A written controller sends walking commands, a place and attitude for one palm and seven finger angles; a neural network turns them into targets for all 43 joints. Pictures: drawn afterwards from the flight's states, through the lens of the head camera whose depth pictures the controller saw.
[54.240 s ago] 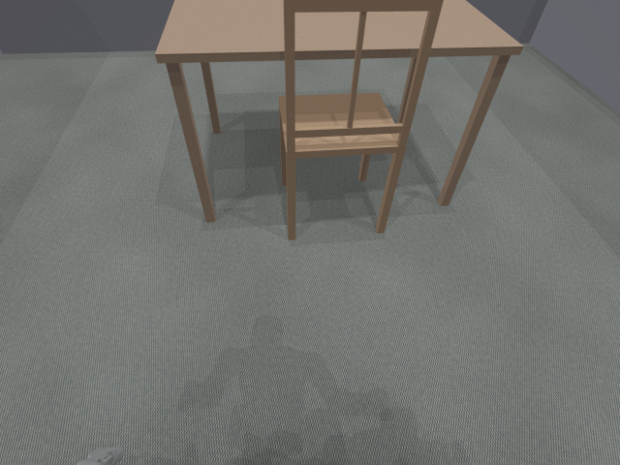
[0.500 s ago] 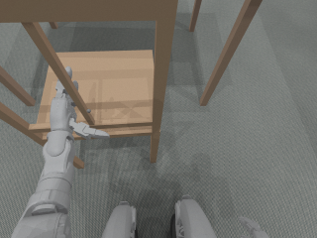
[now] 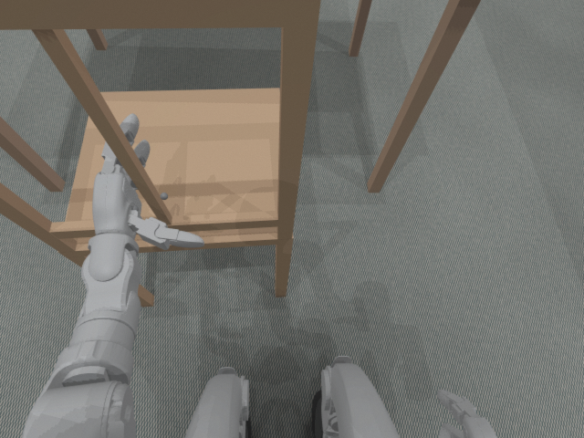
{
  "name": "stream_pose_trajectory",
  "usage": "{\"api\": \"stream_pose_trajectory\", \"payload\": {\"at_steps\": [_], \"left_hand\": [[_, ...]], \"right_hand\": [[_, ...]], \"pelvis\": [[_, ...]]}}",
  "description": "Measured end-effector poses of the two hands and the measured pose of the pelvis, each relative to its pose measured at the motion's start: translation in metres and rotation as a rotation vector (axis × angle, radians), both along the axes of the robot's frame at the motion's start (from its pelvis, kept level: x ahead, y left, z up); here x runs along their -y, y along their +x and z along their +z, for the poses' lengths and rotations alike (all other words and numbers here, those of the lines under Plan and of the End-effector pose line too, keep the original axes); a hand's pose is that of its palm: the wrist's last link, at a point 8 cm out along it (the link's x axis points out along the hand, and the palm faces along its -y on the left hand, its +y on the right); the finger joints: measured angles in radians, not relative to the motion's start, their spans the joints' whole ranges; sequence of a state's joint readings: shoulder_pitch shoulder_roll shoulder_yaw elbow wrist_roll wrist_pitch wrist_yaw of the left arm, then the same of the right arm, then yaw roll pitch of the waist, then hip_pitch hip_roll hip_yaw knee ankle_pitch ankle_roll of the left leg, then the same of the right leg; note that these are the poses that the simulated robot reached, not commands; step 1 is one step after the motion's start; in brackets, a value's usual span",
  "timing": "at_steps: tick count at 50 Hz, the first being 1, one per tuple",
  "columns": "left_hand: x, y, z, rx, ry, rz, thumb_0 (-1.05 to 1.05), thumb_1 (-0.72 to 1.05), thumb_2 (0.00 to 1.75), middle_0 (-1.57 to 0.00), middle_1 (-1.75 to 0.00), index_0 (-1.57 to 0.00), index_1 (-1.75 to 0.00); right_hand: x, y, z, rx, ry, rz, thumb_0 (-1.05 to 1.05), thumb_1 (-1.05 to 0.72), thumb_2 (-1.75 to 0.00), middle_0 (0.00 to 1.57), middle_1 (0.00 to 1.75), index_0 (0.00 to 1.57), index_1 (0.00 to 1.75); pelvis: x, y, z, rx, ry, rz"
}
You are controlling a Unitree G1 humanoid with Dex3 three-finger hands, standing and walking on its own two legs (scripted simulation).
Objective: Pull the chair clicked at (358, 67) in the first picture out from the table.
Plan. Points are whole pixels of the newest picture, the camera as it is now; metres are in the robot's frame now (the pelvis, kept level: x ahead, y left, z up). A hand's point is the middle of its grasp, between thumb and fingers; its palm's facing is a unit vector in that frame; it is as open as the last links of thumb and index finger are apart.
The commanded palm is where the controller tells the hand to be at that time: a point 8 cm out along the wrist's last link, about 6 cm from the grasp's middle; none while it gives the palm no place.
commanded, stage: hook a spindle and tug to test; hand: left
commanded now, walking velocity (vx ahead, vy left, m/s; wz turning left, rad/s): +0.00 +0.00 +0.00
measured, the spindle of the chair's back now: (127, 158) +0.45 +0.20 +0.08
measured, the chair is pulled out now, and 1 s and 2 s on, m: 0.25 0.25 0.33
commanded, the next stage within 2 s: step backward, pulling the chair out in 1.30 s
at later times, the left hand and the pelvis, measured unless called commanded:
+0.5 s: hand (159, 198) +0.43 +0.17 +0.02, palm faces +0.07 -1.00 -0.04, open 8.9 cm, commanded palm +0.40 +0.21 +0.02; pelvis +0.00 +0.01 +0.00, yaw +0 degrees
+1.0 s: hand (159, 204) +0.42 +0.17 +0.02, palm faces +0.06 -1.00 -0.03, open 5.0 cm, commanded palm +0.37 +0.21 +0.02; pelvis +0.01 +0.01 +0.01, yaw -1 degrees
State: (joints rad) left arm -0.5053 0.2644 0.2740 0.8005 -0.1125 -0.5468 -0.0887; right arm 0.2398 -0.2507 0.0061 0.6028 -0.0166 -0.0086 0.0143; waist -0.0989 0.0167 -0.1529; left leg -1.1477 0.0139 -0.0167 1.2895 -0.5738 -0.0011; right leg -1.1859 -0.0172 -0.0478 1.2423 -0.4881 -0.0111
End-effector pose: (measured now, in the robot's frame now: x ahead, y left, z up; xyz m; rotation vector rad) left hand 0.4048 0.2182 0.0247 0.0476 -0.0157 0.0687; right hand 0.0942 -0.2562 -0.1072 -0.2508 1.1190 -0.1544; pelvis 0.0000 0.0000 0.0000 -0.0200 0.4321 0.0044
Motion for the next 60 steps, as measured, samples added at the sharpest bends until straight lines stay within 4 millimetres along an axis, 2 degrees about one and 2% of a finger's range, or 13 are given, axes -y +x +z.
{"api": "stream_pose_trajectory", "payload": {"at_steps": [8, 12, 19, 24, 34, 39, 48, 60], "left_hand": [[-0.008, -0.002, 0.0, -0.021, 0.006, 0.003, -0.01, -0.49, 0.31, -0.23, -0.61, -0.23, -0.61], [-0.01, -0.005, -0.001, -0.026, -0.002, 0.002, -0.01, -0.43, 0.33, -0.3, -0.82, -0.3, -0.82], [-0.004, -0.005, 0.002, 0.001, -0.016, -0.004, -0.01, -0.16, 0.45, -0.41, -1.18, -0.41, -1.18], [-0.005, -0.004, 0.002, -0.002, -0.01, 0.002, 0.0, 0.1, 0.56, -0.46, -1.34, -0.45, -1.34], [-0.005, -0.002, -0.001, -0.009, -0.012, -0.004, 0.01, 0.63, 0.79, -0.49, -1.43, -0.48, -1.43], [-0.006, -0.004, -0.001, -0.012, -0.017, -0.003, 0.01, 0.79, 0.85, -0.5, -1.44, -0.48, -1.44], [-0.005, -0.01, 0.001, -0.028, -0.021, -0.004, 0.02, 0.8, 0.83, -0.47, -1.45, -0.44, -1.45], [-0.002, -0.034, 0.001, -0.027, -0.02, -0.011, 0.02, 0.8, 0.82, -0.45, -1.44, -0.42, -1.45]], "right_hand": [[0.0, -0.005, 0.001, -0.013, 0.005, -0.01, 0.01, -0.9, -0.9, 0.2, 0.3, 0.2, 0.3], [-0.001, -0.006, 0.002, -0.016, 0.001, -0.008, 0.01, -0.9, -0.9, 0.2, 0.3, 0.2, 0.3], [-0.003, -0.004, 0.003, -0.01, -0.005, -0.004, 0.01, -0.9, -0.9, 0.2, 0.3, 0.2, 0.3], [-0.006, -0.001, 0.004, -0.002, 0.001, -0.001, 0.01, -0.9, -0.9, 0.2, 0.3, 0.2, 0.3], [-0.011, 0.001, 0.003, -0.007, 0.006, 0.001, 0.01, -0.9, -0.9, 0.2, 0.3, 0.2, 0.3], [-0.013, 0.002, 0.004, -0.008, 0.011, -0.004, 0.01, -0.9, -0.9, 0.2, 0.3, 0.2, 0.3], [-0.013, 0.01, 0.011, 0.015, 0.021, -0.017, 0.01, -0.9, -0.9, 0.2, 0.3, 0.2, 0.3], [-0.016, 0.036, 0.018, 0.058, 0.033, 0.007, 0.01, -0.9, -0.9, 0.2, 0.3, 0.2, 0.3]], "pelvis": [[0.0, 0.0, 0.001, 0.003, -0.001, -0.002], [-0.001, 0.001, 0.002, 0.004, -0.003, 0.001], [-0.005, 0.001, 0.002, 0.005, -0.007, 0.003], [-0.007, 0.001, 0.002, 0.006, -0.008, 0.003], [-0.009, 0.002, 0.002, 0.002, -0.01, 0.002], [-0.01, 0.004, 0.004, 0.002, -0.009, -0.002], [-0.011, 0.012, 0.008, 0.006, -0.008, -0.012], [-0.01, 0.023, 0.013, 0.011, -0.007, -0.012]]}}
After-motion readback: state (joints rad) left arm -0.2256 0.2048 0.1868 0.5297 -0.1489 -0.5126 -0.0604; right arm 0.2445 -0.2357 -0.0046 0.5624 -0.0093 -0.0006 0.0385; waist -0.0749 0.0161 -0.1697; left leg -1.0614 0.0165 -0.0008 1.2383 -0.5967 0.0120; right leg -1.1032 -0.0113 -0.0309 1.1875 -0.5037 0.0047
